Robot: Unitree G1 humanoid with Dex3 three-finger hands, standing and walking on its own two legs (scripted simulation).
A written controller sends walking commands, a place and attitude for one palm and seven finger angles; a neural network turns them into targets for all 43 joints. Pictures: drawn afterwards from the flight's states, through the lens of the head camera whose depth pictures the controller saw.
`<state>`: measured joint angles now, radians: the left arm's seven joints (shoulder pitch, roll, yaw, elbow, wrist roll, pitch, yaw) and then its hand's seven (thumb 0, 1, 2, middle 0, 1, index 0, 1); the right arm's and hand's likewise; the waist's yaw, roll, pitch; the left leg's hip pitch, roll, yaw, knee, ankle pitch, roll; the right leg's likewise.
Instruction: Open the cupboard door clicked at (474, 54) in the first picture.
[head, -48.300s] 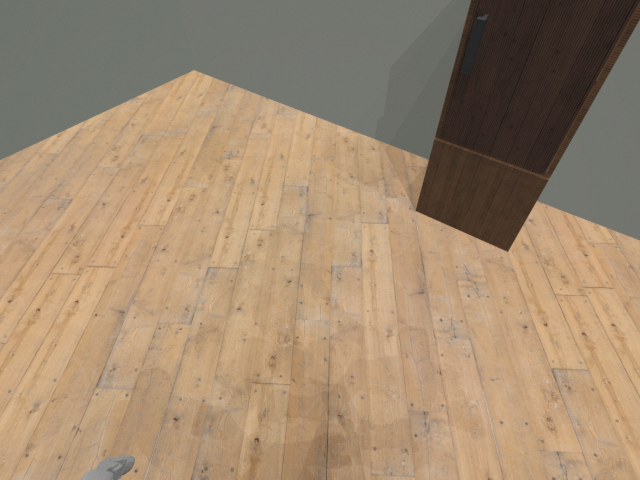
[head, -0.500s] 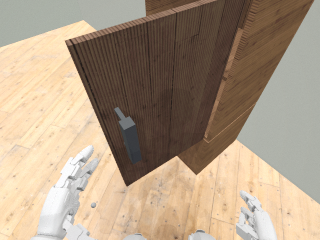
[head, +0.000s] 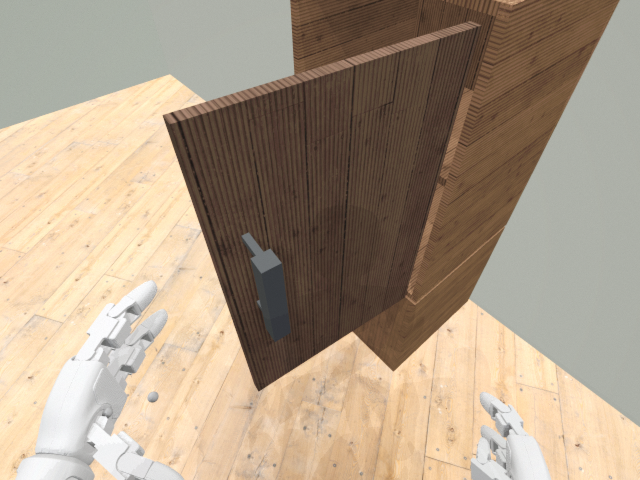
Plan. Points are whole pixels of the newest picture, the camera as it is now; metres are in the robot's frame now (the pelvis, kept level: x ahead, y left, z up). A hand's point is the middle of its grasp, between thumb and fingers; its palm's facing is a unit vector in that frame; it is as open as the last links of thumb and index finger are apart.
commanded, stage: draw the hand back to the body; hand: left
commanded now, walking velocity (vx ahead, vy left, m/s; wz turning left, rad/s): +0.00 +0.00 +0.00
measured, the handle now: (264, 288) +0.34 +0.10 +0.06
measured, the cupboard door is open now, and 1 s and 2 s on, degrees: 83 83 83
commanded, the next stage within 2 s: step back with the hand held close in 1.24 s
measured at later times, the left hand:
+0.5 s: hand (73, 350) +0.21 +0.25 +0.15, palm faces +0.31 -0.87 -0.39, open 13.4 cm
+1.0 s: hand (19, 290) +0.23 +0.27 +0.21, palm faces +0.45 -0.80 -0.40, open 7.9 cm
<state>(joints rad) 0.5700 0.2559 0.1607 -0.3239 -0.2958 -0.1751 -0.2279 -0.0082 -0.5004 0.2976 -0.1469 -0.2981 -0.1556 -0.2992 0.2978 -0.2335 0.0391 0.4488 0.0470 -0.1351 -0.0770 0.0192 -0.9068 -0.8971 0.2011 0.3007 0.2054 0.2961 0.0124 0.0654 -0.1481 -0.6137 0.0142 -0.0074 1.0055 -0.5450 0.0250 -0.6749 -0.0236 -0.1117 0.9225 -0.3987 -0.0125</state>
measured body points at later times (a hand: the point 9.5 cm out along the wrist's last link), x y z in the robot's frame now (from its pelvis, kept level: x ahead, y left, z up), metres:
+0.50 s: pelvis +0.03 +0.02 +0.04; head +0.02 +0.01 +0.49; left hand +0.19 +0.29 +0.17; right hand +0.20 -0.20 -0.04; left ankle -0.02 +0.10 -0.68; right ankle +0.04 -0.12 -0.68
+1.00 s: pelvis +0.03 +0.01 +0.06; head +0.02 -0.01 +0.51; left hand +0.20 +0.31 +0.24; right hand +0.21 -0.22 -0.02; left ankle -0.02 +0.10 -0.68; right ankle +0.04 -0.12 -0.68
